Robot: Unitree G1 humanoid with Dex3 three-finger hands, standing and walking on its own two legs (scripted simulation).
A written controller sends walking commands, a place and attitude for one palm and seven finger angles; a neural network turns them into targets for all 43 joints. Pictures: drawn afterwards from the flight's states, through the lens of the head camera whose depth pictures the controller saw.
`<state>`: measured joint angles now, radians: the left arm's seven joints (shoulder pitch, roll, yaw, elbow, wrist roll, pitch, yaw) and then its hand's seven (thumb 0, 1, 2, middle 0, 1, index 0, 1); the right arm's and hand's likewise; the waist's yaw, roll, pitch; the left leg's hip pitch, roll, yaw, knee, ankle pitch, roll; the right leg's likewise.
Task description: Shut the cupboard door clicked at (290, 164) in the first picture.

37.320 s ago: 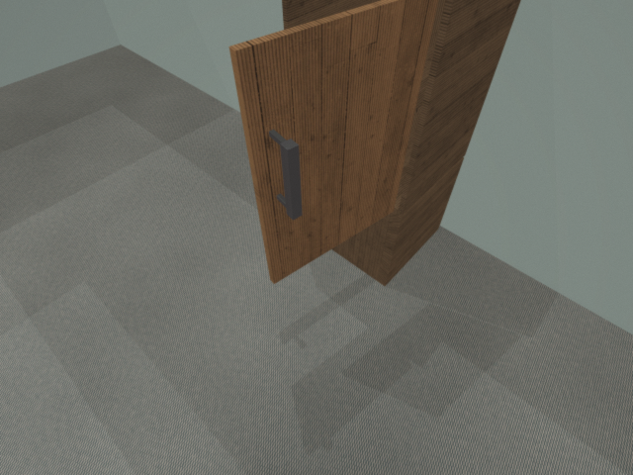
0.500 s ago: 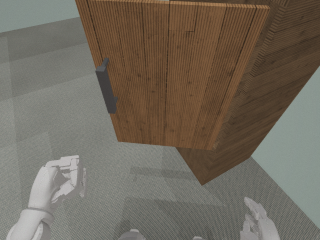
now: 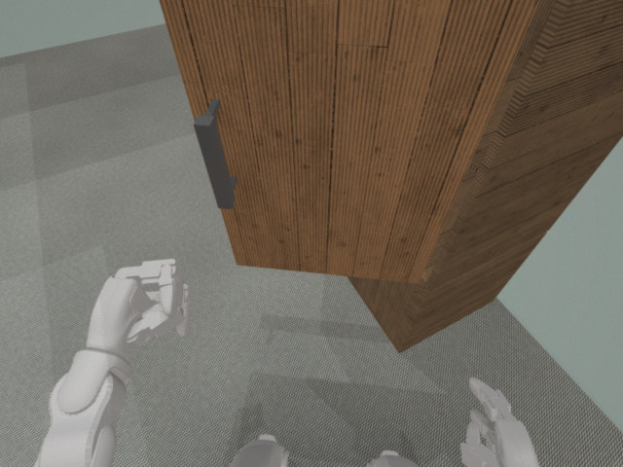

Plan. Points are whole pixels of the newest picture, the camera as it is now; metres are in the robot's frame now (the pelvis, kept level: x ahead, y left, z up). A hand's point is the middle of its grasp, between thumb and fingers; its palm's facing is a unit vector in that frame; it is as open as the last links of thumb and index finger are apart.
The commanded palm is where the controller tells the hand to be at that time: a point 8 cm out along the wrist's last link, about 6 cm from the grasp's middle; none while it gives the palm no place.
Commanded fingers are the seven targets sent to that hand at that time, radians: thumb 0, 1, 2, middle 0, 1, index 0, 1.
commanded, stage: bring the fist close to the handle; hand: left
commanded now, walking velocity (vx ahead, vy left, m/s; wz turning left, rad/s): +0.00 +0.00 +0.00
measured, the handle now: (220, 157) +0.54 +0.19 +0.08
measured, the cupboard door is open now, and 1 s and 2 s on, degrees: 55 55 46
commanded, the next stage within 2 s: push the door shut along its arc in 1.14 s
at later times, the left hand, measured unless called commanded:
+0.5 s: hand (208, 235) +0.38 +0.17 +0.08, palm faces -0.07 -1.00 -0.01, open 3.1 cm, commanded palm +0.37 +0.22 +0.08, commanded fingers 0.00 0.90 0.90 -1.30 -1.50 -1.30 -1.50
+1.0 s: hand (228, 202) +0.45 +0.16 +0.08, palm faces -0.06 -1.00 +0.00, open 3.1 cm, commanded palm +0.42 +0.21 +0.08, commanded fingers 0.00 0.90 0.90 -1.30 -1.50 -1.30 -1.50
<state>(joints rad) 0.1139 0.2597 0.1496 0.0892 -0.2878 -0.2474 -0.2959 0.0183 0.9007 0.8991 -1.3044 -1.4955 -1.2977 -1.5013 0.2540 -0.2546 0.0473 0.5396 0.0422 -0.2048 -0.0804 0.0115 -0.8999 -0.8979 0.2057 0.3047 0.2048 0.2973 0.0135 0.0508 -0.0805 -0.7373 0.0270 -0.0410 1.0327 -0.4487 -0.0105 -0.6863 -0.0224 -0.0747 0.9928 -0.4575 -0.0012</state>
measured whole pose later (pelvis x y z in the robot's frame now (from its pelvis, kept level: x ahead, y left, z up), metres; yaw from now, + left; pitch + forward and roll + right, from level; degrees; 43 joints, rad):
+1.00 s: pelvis +0.01 +0.00 +0.00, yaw -3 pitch +15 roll -1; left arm -0.61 0.32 0.29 0.89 -0.19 -0.34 -0.25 0.02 0.90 0.90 -1.30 -1.50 -1.29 -1.50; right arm 0.35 -0.27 0.01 0.63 0.03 -0.03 -0.03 0.01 -0.90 -0.90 0.20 0.30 0.20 0.30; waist -0.07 0.03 -0.10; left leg -0.83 0.04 0.01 1.00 -0.43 -0.01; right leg -0.81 -0.01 -0.02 0.99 -0.43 0.00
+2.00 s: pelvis -0.01 +0.01 -0.02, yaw -3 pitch +21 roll -3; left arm -1.04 0.56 0.30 1.25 -0.13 -0.31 -0.40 0.02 0.90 0.90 -1.30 -1.50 -1.32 -1.50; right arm 0.38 -0.29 0.04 0.67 0.03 -0.06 -0.03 0.00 -0.90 -0.90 0.21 0.30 0.20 0.30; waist -0.17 0.04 -0.10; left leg -1.06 0.05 -0.03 1.14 -0.45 0.00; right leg -1.01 0.00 -0.05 1.07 -0.43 0.01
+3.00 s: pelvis +0.00 +0.01 -0.04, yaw -6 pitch +30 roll -5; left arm -1.36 0.61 0.44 1.29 -0.01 -0.14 -0.20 0.02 0.80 0.87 -1.30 -1.49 -1.29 -1.50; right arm 0.47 -0.25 0.05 0.63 -0.05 -0.05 0.02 0.00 -0.90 -0.90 0.20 0.30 0.20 0.30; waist -0.28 0.08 -0.09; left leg -1.25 0.08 -0.02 1.23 -0.50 0.01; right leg -1.20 0.03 -0.04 1.14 -0.46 0.02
